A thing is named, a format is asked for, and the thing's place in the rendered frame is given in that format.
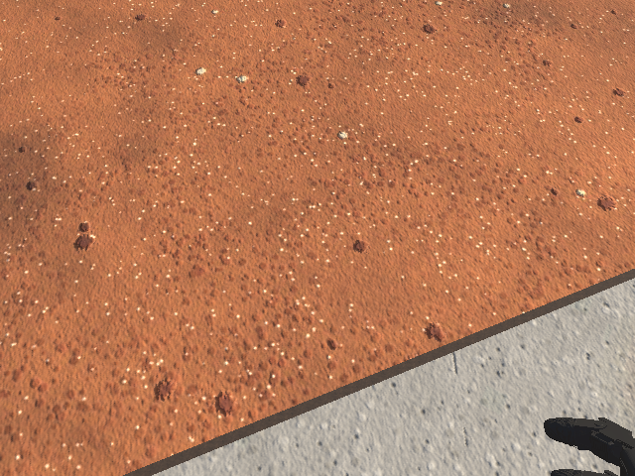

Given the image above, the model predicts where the robot right hand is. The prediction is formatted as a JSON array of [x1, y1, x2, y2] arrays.
[[544, 417, 635, 476]]

